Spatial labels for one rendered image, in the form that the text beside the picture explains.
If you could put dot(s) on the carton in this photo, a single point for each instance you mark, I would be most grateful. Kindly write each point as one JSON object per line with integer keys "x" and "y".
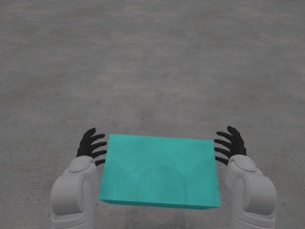
{"x": 157, "y": 171}

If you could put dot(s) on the robot right forearm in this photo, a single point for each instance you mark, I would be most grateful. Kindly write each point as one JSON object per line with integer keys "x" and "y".
{"x": 254, "y": 195}

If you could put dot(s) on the robot left hand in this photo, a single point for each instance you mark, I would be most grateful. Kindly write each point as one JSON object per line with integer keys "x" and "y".
{"x": 86, "y": 147}

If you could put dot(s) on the robot left forearm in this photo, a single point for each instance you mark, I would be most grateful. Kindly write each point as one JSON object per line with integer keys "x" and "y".
{"x": 71, "y": 200}

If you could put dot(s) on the robot right hand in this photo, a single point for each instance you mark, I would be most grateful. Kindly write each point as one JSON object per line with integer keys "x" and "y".
{"x": 236, "y": 146}

